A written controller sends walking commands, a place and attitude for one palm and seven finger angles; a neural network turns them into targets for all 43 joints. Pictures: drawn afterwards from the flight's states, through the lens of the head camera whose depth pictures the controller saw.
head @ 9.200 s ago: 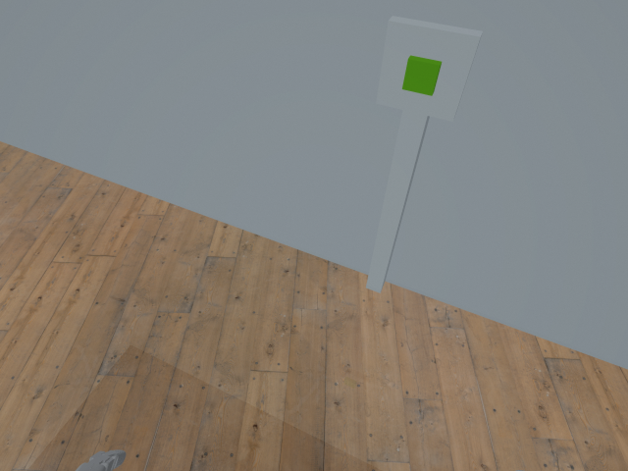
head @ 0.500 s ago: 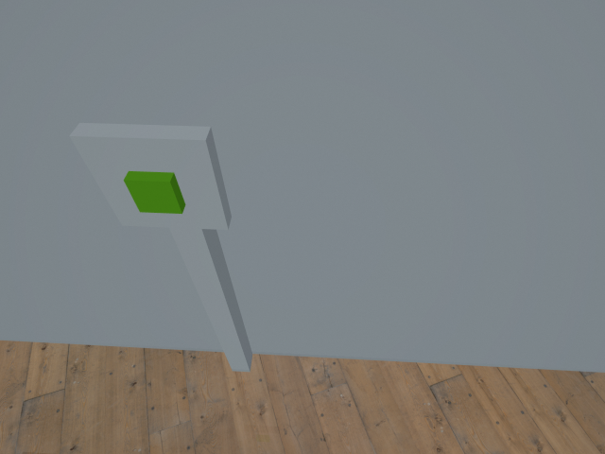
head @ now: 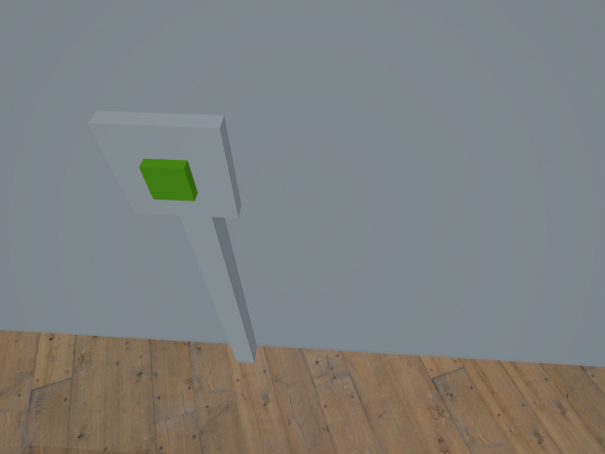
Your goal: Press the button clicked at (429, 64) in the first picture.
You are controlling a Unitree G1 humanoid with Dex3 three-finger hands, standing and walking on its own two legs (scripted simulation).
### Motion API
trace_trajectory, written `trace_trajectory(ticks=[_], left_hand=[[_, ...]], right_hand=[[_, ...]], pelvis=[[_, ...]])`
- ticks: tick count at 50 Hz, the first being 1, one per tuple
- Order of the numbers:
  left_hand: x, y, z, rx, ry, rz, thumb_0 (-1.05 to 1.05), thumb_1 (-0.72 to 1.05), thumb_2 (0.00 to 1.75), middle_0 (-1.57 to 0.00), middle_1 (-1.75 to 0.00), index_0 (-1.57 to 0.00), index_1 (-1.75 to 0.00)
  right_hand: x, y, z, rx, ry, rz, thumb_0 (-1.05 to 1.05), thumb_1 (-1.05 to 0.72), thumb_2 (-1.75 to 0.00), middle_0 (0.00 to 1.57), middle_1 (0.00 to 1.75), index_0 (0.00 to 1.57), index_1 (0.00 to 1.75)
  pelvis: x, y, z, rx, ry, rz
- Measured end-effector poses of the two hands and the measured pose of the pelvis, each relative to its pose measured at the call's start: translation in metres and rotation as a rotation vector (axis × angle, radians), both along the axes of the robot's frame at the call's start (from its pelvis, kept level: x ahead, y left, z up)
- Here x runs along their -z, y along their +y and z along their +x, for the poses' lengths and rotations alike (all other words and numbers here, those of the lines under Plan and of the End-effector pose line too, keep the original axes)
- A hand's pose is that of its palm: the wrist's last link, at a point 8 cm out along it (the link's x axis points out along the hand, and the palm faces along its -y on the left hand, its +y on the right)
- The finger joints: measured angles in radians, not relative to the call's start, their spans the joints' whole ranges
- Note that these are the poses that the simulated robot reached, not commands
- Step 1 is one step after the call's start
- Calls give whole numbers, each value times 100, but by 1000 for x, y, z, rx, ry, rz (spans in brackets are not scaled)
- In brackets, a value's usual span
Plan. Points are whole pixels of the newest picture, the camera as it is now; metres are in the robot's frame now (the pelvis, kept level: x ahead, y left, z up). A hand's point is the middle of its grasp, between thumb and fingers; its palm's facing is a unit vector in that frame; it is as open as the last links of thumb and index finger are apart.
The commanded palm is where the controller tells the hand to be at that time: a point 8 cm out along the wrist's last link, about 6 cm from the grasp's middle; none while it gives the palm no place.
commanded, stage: come to a stop and stand still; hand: left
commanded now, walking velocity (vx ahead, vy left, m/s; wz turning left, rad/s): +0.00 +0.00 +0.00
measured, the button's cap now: (170, 178) +0.46 +0.24 +0.10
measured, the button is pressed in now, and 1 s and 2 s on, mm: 0 0 0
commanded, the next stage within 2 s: look again from close up in 0.60 s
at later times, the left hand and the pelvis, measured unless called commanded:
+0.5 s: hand out of the picture +0.03 +0.22 -0.17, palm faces +0.02 -0.97 -0.24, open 7.3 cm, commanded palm none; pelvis +0.00 +0.03 +0.00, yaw +0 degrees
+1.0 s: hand out of the picture +0.00 +0.19 -0.17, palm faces +0.02 -0.98 -0.19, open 7.3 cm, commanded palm none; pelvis +0.01 +0.03 +0.00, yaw -1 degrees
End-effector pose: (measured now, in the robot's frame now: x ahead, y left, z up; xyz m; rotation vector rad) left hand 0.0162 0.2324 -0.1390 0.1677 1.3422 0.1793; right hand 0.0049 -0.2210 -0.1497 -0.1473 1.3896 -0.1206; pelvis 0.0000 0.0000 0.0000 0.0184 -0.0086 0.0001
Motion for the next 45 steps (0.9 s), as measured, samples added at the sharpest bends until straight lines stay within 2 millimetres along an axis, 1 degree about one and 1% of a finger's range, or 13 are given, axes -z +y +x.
trace_trajectory(ticks=[7, 11, 14, 18, 22, 26, 35, 45], left_hand=[[0, 4, 0, 6, 0, -1, 0, 91, 90, -20, -30, -20, -30], [1, 7, -5, 24, 0, 11, 0, 91, 90, -20, -30, -20, -30], [3, 12, -5, 29, 4, 7, 0, 91, 90, -20, -30, -20, -30], [0, 20, 1, 26, -13, 9, 0, 91, 90, -20, -30, -20, -30], [-3, 27, 6, 22, -33, 16, 0, 91, 90, -20, -30, -20, -30], [-4, 31, 7, 24, -30, 15, 0, 91, 90, -20, -30, -20, -30], [0, 27, -2, 17, 27, -2, 0, 92, 90, -20, -30, -20, -30], [4, 13, -14, 1, 75, -30, 0, 92, 90, -20, -30, -20, -30]], right_hand=[[-3, -4, -5, -4, 11, -15, 0, -91, -89, 20, 30, 20, 30], [1, -2, -2, 18, -10, -15, 1, -91, -89, 20, 30, 20, 30], [4, 7, 2, 23, -48, -9, 1, -91, -89, 20, 30, 20, 30], [6, 25, 2, 10, -64, 15, 1, -91, -89, 20, 30, 19, 30], [7, 35, -3, 2, -46, 27, 2, -93, -89, 20, 30, 20, 30], [7, 41, -7, 2, -28, 37, 2, -93, -89, 20, 30, 20, 30], [5, 46, -13, 12, 14, 40, 1, -91, -89, 20, 30, 20, 30], [3, 40, -7, 17, 29, 25, 1, -91, -89, 20, 30, 20, 30]], pelvis=[[-1, 1, -1, 0, 1, -3], [3, 9, -3, 0, 14, -32], [6, 17, -3, -2, 7, -30], [5, 26, -1, 0, -1, -19], [3, 31, 0, 1, -5, -11], [2, 34, 1, 4, -5, -8], [1, 35, 6, 9, -1, -6], [1, 30, 11, 11, -4, -7]])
